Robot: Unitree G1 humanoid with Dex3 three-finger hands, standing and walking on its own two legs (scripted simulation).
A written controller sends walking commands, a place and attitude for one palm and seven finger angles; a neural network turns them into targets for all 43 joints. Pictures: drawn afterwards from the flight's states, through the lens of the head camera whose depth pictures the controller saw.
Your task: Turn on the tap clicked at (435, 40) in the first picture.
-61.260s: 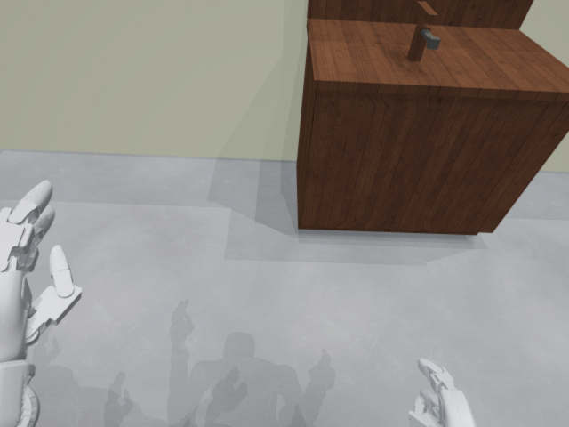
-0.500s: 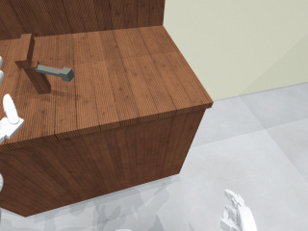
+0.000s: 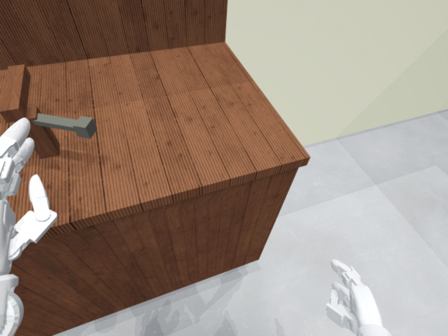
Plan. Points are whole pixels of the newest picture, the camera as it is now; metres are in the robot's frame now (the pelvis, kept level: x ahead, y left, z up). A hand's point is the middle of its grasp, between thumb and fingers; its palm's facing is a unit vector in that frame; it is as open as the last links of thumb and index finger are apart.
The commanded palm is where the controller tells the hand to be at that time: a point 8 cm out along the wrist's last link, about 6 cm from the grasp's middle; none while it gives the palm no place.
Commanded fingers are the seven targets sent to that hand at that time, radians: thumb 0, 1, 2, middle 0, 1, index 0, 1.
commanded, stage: come to a stop and stand still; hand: left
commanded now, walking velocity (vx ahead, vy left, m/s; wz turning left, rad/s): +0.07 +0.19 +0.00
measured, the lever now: (85, 127) +0.44 +0.30 +0.11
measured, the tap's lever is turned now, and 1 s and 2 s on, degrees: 59 59 59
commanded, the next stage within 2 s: look again from close up in 1.16 s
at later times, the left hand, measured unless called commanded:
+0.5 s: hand (7, 242) +0.19 +0.27 +0.17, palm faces +0.42 -0.82 -0.39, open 7.4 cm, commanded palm +0.14 +0.30 +0.18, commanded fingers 0.00 0.90 0.90 -0.20 -0.30 -0.20 -0.30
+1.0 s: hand (40, 203) +0.24 +0.27 +0.16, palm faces +0.35 -0.81 -0.46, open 7.4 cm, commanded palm +0.18 +0.29 +0.18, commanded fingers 0.00 0.90 0.90 -0.20 -0.30 -0.20 -0.30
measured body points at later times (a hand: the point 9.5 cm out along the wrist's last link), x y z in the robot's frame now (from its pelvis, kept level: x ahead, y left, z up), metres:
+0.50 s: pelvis -0.02 +0.02 +0.00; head -0.02 +0.02 +0.45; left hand +0.16 +0.31 +0.19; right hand +0.15 -0.20 -0.08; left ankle +0.01 +0.06 -0.73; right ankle -0.02 -0.08 -0.73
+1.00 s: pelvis +0.01 +0.01 +0.00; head +0.05 +0.02 +0.45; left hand +0.22 +0.31 +0.18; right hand +0.18 -0.21 -0.08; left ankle +0.01 +0.08 -0.73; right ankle -0.02 -0.08 -0.73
